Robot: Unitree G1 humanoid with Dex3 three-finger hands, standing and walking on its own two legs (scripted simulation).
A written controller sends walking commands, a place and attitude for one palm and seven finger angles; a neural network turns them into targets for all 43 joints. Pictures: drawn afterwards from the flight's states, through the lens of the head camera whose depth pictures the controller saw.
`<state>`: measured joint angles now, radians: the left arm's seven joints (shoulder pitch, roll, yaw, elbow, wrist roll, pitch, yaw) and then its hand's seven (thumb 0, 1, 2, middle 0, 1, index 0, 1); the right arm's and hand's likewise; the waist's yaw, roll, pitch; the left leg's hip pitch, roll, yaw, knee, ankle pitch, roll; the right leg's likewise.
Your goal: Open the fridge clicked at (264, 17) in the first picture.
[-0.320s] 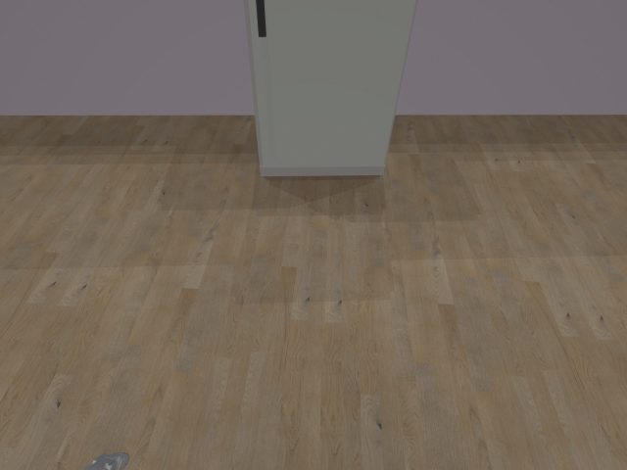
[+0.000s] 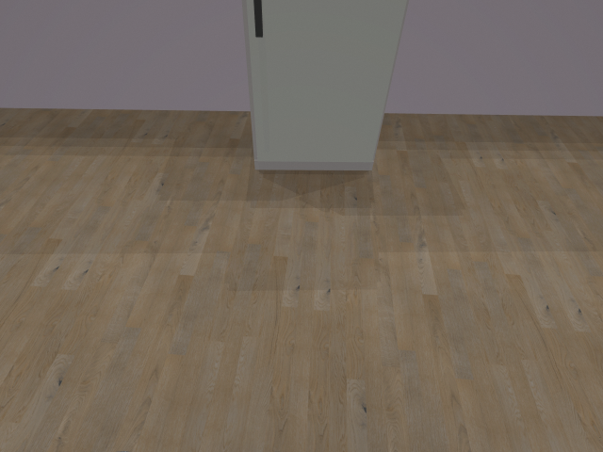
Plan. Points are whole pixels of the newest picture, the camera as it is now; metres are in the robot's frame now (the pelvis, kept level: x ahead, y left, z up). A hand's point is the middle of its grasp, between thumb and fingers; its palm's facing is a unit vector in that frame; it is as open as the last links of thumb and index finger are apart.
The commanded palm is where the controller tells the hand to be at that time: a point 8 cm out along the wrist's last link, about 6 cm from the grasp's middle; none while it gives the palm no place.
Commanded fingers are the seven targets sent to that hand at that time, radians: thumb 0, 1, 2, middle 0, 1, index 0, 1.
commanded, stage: stand and wait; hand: left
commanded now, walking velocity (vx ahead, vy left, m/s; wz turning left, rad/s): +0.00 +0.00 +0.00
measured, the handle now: out of the picture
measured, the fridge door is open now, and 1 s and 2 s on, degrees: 0 0 0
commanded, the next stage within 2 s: look at it before walking up in 0.50 s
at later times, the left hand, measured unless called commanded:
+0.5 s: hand out of the picture +0.06 +0.24 -0.15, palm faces -0.02 -0.94 -0.33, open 7.4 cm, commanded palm none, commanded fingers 0.00 0.90 0.90 -0.20 -0.30 -0.20 -0.30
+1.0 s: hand out of the picture +0.06 +0.24 -0.15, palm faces -0.03 -0.95 -0.32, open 7.4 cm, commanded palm none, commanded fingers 0.00 0.90 0.90 -0.20 -0.30 -0.20 -0.30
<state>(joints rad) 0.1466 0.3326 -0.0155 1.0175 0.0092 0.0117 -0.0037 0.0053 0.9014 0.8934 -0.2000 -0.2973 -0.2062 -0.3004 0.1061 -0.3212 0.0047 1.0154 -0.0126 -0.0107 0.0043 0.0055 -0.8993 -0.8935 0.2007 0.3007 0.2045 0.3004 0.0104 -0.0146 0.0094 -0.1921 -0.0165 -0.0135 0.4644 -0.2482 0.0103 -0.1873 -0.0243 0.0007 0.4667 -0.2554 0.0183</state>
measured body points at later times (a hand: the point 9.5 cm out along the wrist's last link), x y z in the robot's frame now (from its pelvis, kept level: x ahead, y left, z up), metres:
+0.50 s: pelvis -0.01 -0.01 +0.00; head -0.01 +0.00 +0.45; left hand +0.07 +0.29 -0.13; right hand +0.07 -0.30 -0.13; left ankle +0.00 +0.11 -0.74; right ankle +0.00 -0.13 -0.74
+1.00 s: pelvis -0.01 -0.01 +0.01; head +0.00 +0.00 +0.46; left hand +0.06 +0.29 -0.13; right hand +0.07 -0.30 -0.13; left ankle +0.00 +0.11 -0.74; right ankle +0.00 -0.13 -0.74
